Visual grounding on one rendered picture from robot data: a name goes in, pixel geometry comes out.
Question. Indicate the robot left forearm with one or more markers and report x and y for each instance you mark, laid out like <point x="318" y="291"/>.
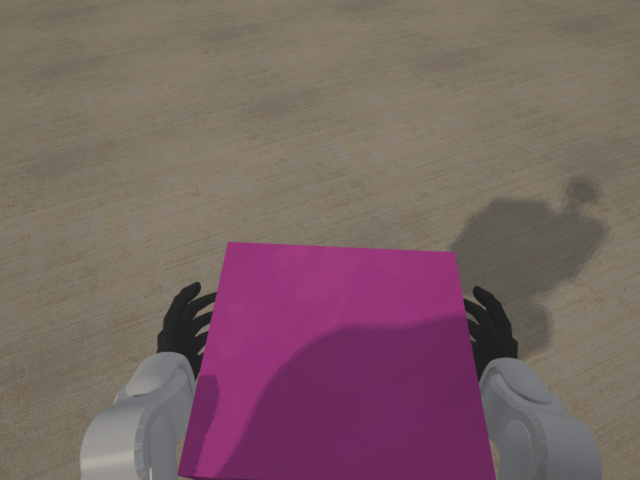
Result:
<point x="136" y="437"/>

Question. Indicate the robot right hand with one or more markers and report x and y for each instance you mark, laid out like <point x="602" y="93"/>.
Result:
<point x="494" y="334"/>

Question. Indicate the carton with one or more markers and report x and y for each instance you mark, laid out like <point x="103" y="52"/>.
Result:
<point x="337" y="363"/>

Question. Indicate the robot right forearm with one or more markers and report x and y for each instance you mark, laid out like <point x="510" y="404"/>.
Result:
<point x="536" y="439"/>

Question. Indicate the robot left hand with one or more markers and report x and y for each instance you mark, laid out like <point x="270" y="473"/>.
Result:
<point x="179" y="327"/>

